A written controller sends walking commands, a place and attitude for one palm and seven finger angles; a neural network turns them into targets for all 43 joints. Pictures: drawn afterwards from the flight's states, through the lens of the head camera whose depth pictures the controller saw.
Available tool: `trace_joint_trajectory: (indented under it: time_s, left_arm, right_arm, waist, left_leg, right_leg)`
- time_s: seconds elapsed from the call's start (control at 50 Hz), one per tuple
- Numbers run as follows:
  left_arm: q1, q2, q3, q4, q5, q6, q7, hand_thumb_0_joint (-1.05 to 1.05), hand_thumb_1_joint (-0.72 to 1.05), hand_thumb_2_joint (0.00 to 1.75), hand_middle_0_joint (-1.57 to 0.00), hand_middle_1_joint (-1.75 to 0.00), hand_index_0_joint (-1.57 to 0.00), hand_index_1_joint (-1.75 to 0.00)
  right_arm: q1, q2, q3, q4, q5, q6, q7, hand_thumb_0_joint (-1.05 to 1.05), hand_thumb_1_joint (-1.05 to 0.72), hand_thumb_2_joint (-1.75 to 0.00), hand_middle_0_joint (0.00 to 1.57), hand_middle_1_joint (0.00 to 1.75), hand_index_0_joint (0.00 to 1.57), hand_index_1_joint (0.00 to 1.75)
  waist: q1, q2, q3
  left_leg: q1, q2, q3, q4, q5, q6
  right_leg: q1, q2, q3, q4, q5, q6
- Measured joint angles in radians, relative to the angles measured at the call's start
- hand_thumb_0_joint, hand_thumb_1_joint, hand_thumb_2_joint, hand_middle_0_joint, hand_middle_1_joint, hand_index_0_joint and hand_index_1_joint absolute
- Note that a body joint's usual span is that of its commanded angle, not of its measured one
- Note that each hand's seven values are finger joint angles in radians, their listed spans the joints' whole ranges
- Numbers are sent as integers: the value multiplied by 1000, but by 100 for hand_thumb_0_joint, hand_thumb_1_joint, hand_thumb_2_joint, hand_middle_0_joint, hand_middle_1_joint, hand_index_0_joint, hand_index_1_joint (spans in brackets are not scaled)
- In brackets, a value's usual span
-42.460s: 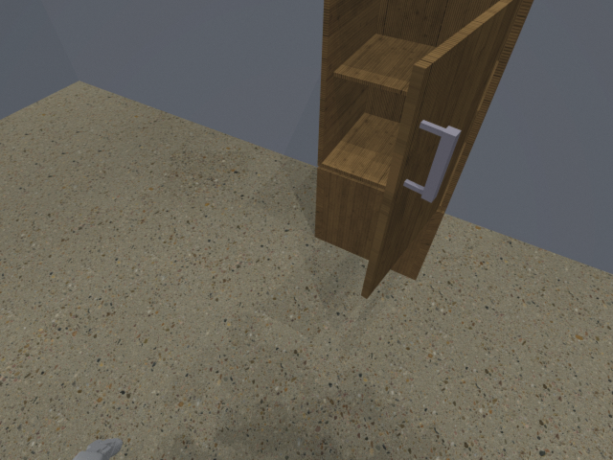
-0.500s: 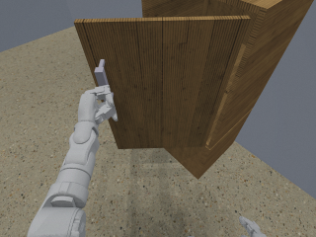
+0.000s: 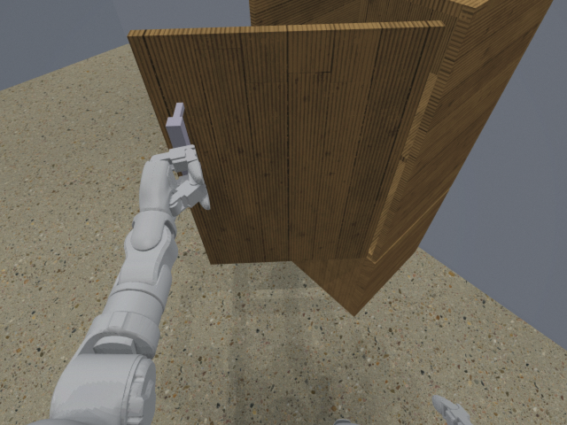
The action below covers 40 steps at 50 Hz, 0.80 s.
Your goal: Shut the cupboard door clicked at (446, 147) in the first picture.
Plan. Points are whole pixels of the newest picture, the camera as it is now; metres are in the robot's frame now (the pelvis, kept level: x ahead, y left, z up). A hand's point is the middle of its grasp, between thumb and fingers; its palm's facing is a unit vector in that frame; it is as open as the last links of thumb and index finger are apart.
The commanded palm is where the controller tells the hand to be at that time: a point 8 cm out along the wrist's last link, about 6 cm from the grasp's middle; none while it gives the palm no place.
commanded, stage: push the door shut along its arc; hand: left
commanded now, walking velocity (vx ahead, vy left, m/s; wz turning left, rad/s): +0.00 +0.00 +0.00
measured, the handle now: (187, 149) +0.51 +0.16 +0.10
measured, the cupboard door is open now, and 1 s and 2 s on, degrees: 49 32 20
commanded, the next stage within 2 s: pull the fist back off the door in 1.74 s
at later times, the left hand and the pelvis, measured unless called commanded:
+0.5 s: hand (223, 156) +0.49 +0.10 +0.10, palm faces -0.10 -0.99 -0.02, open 3.1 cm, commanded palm +0.48 +0.16 +0.10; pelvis +0.00 +0.01 -0.01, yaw +0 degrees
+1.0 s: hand (230, 134) +0.54 +0.10 +0.10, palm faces -0.23 -0.97 -0.02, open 3.1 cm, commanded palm +0.55 +0.14 +0.10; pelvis +0.00 +0.01 -0.02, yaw +0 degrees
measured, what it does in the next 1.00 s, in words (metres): stands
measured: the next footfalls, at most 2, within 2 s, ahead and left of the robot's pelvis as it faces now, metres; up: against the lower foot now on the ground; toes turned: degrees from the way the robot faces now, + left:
none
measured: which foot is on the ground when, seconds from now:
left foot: down 0.00-1.00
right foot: down 0.00-1.00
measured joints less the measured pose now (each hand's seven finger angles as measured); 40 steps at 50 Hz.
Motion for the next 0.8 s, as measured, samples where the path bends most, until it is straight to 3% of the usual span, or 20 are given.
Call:
trace_joint_trajectory:
  time_s: [0.26, 0.46, 0.64, 0.8]
  left_arm:
    - [-214, 65, 4, 245, 2, -37, -76, 2, 90, 90, -131, -150, -131, -150]
    - [-334, 107, 43, 361, 14, -47, -112, 2, 90, 90, -131, -150, -130, -150]
    - [-418, 201, 118, 438, 39, -35, -175, 2, 90, 90, -130, -150, -130, -150]
    - [-476, 260, 143, 467, 35, -13, -236, 2, 90, 90, -130, -150, -130, -150]
  right_arm:
    - [23, -12, 3, 17, -3, -4, 2, 0, -90, -90, 20, 30, 20, 30]
    - [83, -28, -2, 37, -15, 6, 15, 0, -91, -90, 20, 30, 20, 30]
    - [121, -40, 2, 23, -19, 20, 14, 0, -91, -90, 20, 30, 20, 30]
    - [144, -49, 4, 12, -22, 24, 13, 0, -91, -90, 20, 30, 20, 30]
  waist:
    - [-29, -4, -1]
    - [-80, -1, -11]
    - [-137, 3, -6]
    - [-160, 10, -4]
  left_leg:
    - [-92, -10, -12, 57, -16, 7]
    - [-167, -7, -5, 95, -31, 10]
    - [-219, 7, 4, 117, -40, 9]
    - [-266, 14, 0, 136, -45, 8]
  right_leg:
    - [-81, -12, -10, 44, -13, 6]
    - [-156, -10, -2, 77, -22, 9]
    - [-211, 5, 7, 88, -19, 7]
    - [-252, 11, 3, 95, -17, 6]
